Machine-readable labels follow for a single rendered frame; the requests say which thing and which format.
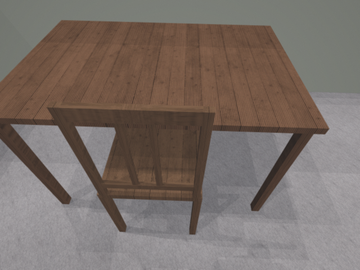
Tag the chair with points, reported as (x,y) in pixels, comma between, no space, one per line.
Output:
(146,164)

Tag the table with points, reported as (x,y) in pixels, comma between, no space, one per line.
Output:
(242,70)

